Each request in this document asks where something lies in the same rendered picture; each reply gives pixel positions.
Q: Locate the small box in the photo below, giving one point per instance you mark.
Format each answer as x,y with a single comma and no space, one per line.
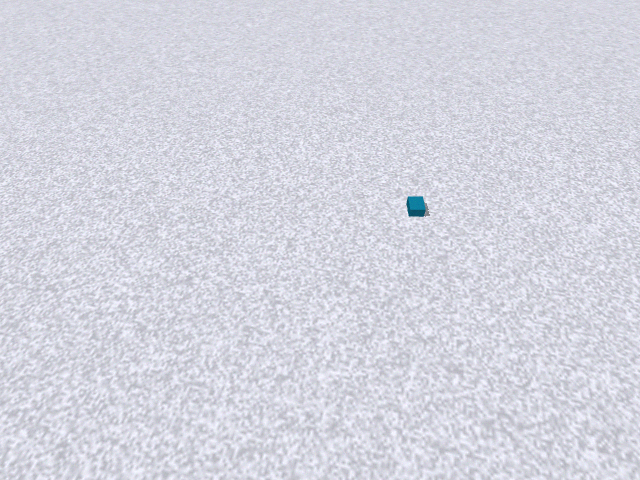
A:
415,206

